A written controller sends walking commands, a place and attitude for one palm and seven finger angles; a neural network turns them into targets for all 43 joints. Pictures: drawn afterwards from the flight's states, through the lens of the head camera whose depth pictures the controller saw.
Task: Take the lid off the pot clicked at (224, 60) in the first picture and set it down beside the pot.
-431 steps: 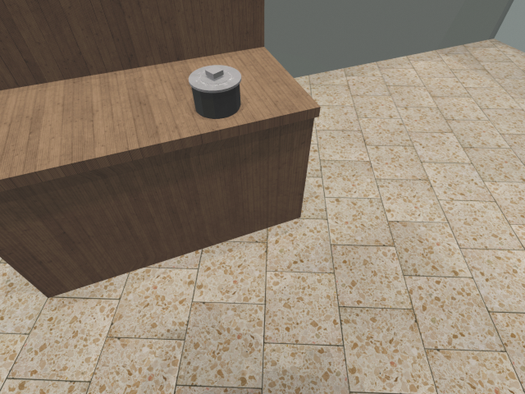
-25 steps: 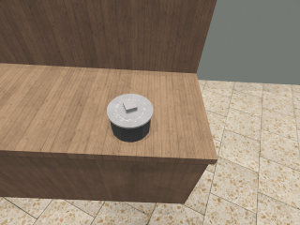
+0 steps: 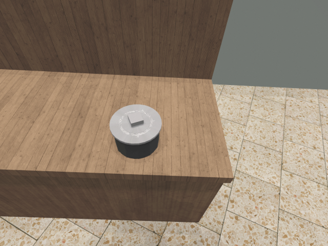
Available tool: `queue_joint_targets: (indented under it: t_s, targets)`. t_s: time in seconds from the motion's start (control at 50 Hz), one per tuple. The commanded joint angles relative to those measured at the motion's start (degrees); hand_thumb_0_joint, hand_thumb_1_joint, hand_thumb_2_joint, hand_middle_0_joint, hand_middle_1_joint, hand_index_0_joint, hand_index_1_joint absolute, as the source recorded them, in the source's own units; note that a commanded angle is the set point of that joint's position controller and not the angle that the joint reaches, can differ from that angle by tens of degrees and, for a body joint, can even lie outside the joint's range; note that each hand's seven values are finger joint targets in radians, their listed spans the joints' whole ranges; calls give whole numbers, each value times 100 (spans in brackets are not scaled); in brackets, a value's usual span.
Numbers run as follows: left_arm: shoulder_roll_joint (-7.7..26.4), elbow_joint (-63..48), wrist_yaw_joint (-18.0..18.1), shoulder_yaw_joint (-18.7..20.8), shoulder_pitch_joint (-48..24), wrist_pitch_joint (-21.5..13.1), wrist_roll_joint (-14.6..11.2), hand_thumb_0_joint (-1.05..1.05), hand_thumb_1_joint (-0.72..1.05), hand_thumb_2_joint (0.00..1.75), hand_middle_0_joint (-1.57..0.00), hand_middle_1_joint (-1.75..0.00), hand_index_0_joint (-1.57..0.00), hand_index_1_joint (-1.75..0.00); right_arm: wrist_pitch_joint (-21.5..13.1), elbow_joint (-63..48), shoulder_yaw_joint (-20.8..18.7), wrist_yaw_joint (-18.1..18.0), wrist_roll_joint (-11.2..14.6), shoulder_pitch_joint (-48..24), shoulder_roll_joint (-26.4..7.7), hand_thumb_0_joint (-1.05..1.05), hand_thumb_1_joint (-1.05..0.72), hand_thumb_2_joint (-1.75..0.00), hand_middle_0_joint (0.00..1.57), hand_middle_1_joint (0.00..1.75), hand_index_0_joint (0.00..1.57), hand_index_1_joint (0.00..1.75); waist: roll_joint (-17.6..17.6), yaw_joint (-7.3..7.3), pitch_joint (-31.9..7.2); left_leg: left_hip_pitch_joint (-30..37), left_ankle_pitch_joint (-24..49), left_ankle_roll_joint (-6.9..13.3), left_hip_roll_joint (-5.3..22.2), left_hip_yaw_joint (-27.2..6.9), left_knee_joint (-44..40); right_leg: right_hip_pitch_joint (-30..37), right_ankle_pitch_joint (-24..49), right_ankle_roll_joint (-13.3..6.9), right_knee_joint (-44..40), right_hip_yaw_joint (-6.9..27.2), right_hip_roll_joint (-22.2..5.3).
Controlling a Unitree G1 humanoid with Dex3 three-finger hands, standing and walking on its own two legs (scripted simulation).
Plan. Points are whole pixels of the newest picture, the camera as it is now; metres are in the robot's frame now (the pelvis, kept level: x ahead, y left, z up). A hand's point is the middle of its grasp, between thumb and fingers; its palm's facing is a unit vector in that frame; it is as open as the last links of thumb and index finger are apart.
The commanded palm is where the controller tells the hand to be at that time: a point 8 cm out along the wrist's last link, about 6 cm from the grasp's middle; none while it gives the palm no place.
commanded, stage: come to a stop and stand still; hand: left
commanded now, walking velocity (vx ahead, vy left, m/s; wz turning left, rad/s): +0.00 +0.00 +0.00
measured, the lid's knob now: (135, 119) +0.48 +0.12 +0.00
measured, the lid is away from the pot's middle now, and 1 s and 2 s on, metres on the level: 0.00 0.00 0.00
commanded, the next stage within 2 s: look again from close up in 0.62 s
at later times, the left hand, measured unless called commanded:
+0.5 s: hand out of the picture -0.01 +0.22 -0.17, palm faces +0.01 -0.97 -0.24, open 7.4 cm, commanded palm none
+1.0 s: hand out of the picture -0.06 +0.20 -0.18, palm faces +0.00 -0.98 -0.20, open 7.4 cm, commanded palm none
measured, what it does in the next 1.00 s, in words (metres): shifts its weight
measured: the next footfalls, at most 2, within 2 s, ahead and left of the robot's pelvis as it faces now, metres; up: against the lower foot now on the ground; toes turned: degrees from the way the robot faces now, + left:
none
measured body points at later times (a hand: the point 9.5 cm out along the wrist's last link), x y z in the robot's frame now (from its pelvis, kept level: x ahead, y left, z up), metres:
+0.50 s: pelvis -0.04 +0.03 -0.01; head -0.03 +0.02 +0.44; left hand -0.01 +0.27 -0.15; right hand -0.01 -0.20 -0.17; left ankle +0.00 +0.13 -0.74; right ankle -0.07 -0.09 -0.74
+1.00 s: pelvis -0.04 +0.04 +0.00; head -0.02 +0.03 +0.45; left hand -0.06 +0.26 -0.16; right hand -0.03 -0.19 -0.17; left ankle +0.00 +0.13 -0.74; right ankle -0.07 -0.09 -0.74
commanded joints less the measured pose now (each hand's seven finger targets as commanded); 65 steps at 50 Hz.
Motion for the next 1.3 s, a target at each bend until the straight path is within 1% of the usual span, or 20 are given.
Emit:
queue_joint_targets:
  t_s: [0.0, 0.04, 0.06, 0.08, 0.1, 0.14, 0.18, 0.22, 0.26, 0.28, 0.32, 0.36, 0.56, 0.64, 0.82, 0.86, 0.92, 1.02, 1.1, 1.28]
  targets:
    - [828, -496, 66, 201, 180, -40, -1, 0, 90, 90, -20, -30, -20, -30, -113, -650, -300, 44, -111, 130, -727, 0, -90, -90, 20, 30, 20, 30, 1020, 62, -268, 567, 2583, 335, 552, -635, 220, -1057, 1398, -86, 32, 403, -574]
    - [853, -489, 76, 224, 99, -81, -8, 0, 90, 90, -20, -30, -20, -30, -61, -791, -301, 77, -96, 23, -666, 0, -90, -90, 20, 30, 20, 30, 327, 27, -320, 365, 1871, 288, 378, -544, 420, -847, 2152, -107, -152, 615, -733]
    - [865, -506, 76, 227, 15, -59, -18, 0, 90, 90, -20, -30, -20, -30, -22, -826, -287, 89, -98, 72, -600, 0, -90, -90, 20, 30, 20, 30, 103, -27, -386, 307, 1508, 249, 351, -522, 360, -812, 2163, -89, -141, 618, -780]
    - [820, -513, 78, 208, -50, -53, -24, 0, 90, 90, -20, -30, -20, -30, 11, -830, -269, 105, -105, 41, -632, 0, -90, -90, 20, 30, 20, 30, -162, -25, -202, 156, 1121, 235, 305, -517, 344, -864, 1998, -77, -217, 628, -789]
    - [823, -529, 76, 200, -103, -49, -19, 0, 90, 90, -20, -30, -20, -30, 38, -838, -271, 126, -105, 6, -660, 0, -90, -90, 20, 30, 20, 30, -233, -43, 2, 46, 788, 222, 264, -513, 293, -989, 1693, -75, -313, 674, -802]
    - [905, -560, 66, 197, -198, -47, -15, 0, 90, 90, -20, -30, -20, -30, 87, -833, -274, 174, -117, -32, -713, 0, -90, -90, 20, 30, 20, 30, -181, -65, 262, -66, 317, 181, 195, -523, 239, -1268, 805, -76, -531, 765, -818]
    - [971, -601, 53, 199, -284, -28, -16, 0, 90, 90, -20, -30, -20, -30, 117, -835, -266, 193, -132, -6, -738, 0, -90, -90, 20, 30, 20, 30, 127, -78, 323, -73, 110, 167, 202, -558, 157, -1464, 179, -89, -593, 763, -788]
    - [980, -612, 54, 192, -332, -36, -12, 0, 90, 90, -20, -30, -20, -30, 120, -823, -266, 203, -135, 43, -788, 0, -90, -90, 20, 30, 20, 30, 33, -101, 358, -167, 18, 177, 207, -621, 114, -1515, -24, -85, -571, 751, -755]
    - [995, -620, 45, 203, -330, -16, -6, 0, 90, 90, -20, -30, -20, -30, 116, -806, -261, 201, -138, 103, -774, 0, -90, -90, 20, 30, 20, 30, 141, -86, 263, -180, -92, 197, 231, -673, 6, -1482, -173, -90, -522, 692, -752]
    - [963, -621, 44, 196, -339, -13, -6, 0, 90, 90, -20, -30, -20, -30, 103, -784, -253, 199, -151, 127, -811, 0, -90, -90, 20, 30, 20, 30, 271, -86, 223, -226, -129, 207, 248, -713, -32, -1466, -154, -80, -415, 639, -709]
    - [914, -599, 42, 178, -281, -22, -5, 0, 90, 90, -20, -30, -20, -30, 68, -743, -242, 194, -140, 164, -822, 0, -90, -90, 20, 30, 20, 30, 150, -66, 120, -260, -11, 246, 284, -791, -96, -1361, 56, -61, -281, 577, -678]
    - [897, -564, 33, 179, -229, -14, -1, 0, 90, 90, -20, -30, -20, -30, 34, -697, -229, 188, -133, 198, -814, 0, -90, -90, 20, 30, 20, 30, 292, -20, 22, -205, 161, 293, 335, -846, -190, -1258, 274, -40, -143, 459, -662]
    - [711, -245, 21, 128, 55, 2, 9, 0, 90, 90, -20, -30, -20, -30, -30, -393, -195, 150, -100, 406, -729, 0, -90, -90, 20, 30, 20, 30, 423, 19, -42, -22, 434, 388, 425, -895, -352, -1247, 485, 13, 10, 319, -655]
    - [612, -112, 23, 92, 166, 1, 16, 0, 90, 90, -20, -30, -20, -30, -25, -270, -187, 150, -94, 450, -673, 0, -90, -90, 20, 30, 20, 30, 320, 10, 70, -104, 115, 373, 401, -865, -402, -1325, 337, 15, -45, 371, -673]
    - [525, 57, 19, 76, 313, 1, 27, 0, 90, 90, -20, -30, -20, -30, -32, -122, -173, 136, -74, 523, -570, 0, -90, -90, 20, 30, 20, 30, 308, 3, 155, -44, 165, 371, 406, -770, -383, -1415, 446, 9, -62, 429, -713]
    - [547, 72, 11, 79, 314, 6, 30, 0, 90, 90, -20, -30, -20, -30, -25, -119, -172, 139, -67, 545, -545, 0, -90, -90, 20, 30, 20, 30, 148, 6, 197, -88, 114, 369, 408, -756, -382, -1411, 421, 4, -102, 419, -721]
    - [502, 76, 14, 78, 346, 11, 28, 0, 90, 90, -20, -30, -20, -30, -22, -98, -174, 135, -73, 576, -548, 0, -90, -90, 20, 30, 20, 30, 296, -11, 196, -57, 16, 364, 406, -767, -419, -1473, 347, -5, -73, 455, -721]
    - [489, 85, 14, 84, 383, 1, 29, 0, 90, 90, -20, -30, -20, -30, -39, -77, -164, 127, -65, 617, -525, 0, -90, -90, 20, 30, 20, 30, 295, -5, 56, 32, 339, 375, 416, -724, -349, -1361, 630, -8, -32, 464, -745]
    - [491, 90, 9, 80, 395, 13, 25, 0, 90, 90, -20, -30, -20, -30, -17, -74, -155, 127, -63, 602, -502, 0, -90, -90, 20, 30, 20, 30, 235, 4, 260, -75, 152, 359, 413, -717, -383, -1445, 496, -16, -102, 483, -756]
    - [465, 60, 8, 92, 405, 2, 18, 0, 90, 90, -20, -30, -20, -30, -26, -42, -150, 119, -56, 694, -474, 0, -90, -90, 20, 30, 20, 30, 219, 4, 121, 58, 459, 364, 441, -660, -325, -1329, 772, -21, -79, 504, -767]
